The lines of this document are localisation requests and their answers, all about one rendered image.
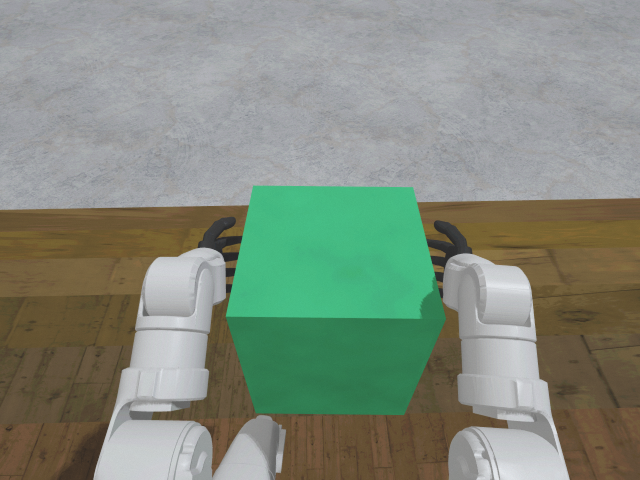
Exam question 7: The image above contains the left robot upper arm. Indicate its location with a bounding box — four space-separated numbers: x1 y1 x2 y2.
96 420 213 480

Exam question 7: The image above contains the robot left hand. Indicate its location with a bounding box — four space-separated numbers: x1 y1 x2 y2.
198 217 242 293

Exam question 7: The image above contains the right robot forearm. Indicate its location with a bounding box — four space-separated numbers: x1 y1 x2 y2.
443 254 570 480

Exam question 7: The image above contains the left robot thigh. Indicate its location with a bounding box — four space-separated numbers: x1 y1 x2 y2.
212 418 286 480

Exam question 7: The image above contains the left robot forearm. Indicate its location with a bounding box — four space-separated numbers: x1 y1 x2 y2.
93 248 226 480

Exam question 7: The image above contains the robot right hand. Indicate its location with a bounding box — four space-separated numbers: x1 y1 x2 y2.
426 220 472 298

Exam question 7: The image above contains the carton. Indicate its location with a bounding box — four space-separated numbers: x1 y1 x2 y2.
226 186 446 415

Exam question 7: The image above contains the right robot upper arm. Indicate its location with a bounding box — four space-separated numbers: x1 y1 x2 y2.
448 426 568 480

